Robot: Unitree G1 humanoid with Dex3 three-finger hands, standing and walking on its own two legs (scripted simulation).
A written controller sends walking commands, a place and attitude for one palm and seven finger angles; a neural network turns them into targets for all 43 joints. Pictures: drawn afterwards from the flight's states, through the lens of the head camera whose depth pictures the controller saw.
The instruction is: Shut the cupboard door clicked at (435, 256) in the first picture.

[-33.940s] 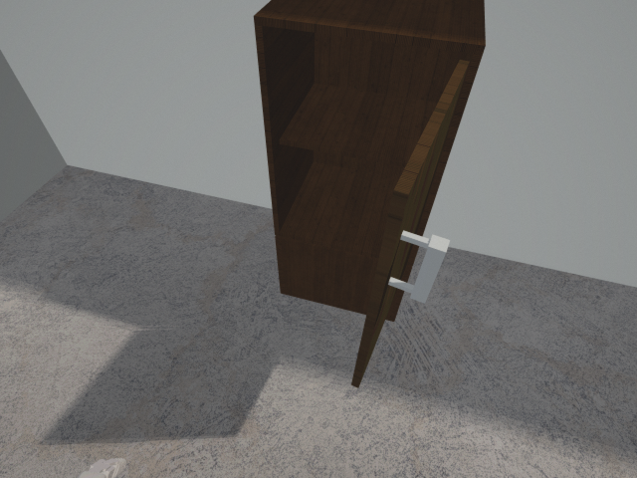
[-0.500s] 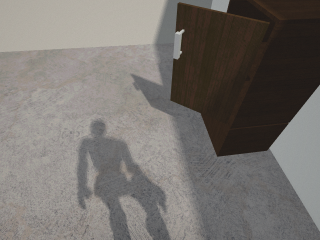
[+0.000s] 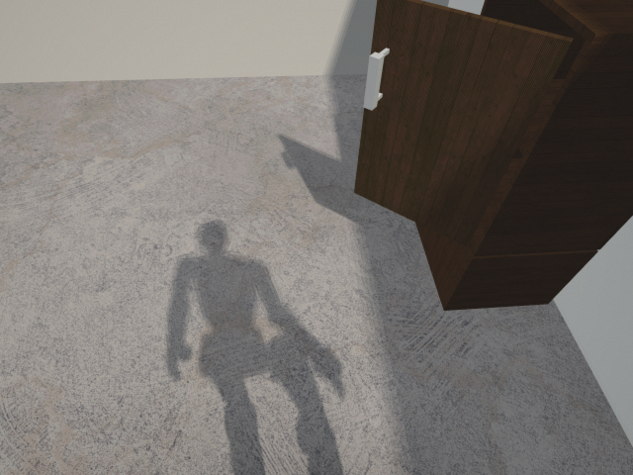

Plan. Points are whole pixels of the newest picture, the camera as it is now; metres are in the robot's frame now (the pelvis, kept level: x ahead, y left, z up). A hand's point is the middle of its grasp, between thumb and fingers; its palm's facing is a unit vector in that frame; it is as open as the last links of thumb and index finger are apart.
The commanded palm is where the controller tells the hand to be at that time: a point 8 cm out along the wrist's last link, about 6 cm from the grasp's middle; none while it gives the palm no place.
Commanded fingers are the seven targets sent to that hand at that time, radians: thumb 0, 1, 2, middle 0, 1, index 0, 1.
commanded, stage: walk to a spot facing it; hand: left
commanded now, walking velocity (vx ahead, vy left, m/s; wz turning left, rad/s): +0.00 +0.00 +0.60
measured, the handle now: (377, 78) +0.96 -0.11 +0.01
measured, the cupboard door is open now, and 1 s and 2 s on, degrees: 50 50 50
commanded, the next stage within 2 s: turn to face it in 1.82 s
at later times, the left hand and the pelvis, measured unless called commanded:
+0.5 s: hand out of the picture +0.07 +0.23 -0.15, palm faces +0.26 -0.93 -0.26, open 7.4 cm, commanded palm none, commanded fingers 0.00 0.90 0.90 -0.20 -0.30 -0.20 -0.30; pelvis +0.03 +0.00 +0.00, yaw +17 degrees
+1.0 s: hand out of the picture +0.00 +0.11 -0.17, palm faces +0.66 -0.72 -0.22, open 7.4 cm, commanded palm none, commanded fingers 0.00 0.90 0.90 -0.20 -0.30 -0.20 -0.30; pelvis +0.15 +0.01 -0.01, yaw +39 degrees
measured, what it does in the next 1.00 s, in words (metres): walks ahead, turning left: right foot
